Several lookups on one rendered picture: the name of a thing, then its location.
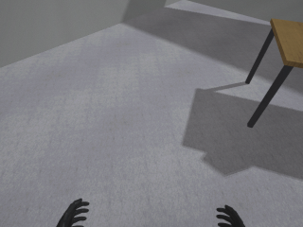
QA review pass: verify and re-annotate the left robot hand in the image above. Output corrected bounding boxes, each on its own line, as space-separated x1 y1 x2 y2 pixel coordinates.
56 198 90 227

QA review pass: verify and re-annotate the right robot hand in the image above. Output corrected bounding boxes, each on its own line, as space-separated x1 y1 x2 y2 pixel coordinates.
216 205 245 227

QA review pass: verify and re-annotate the table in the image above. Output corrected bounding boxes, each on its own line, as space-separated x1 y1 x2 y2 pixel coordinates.
245 18 303 128

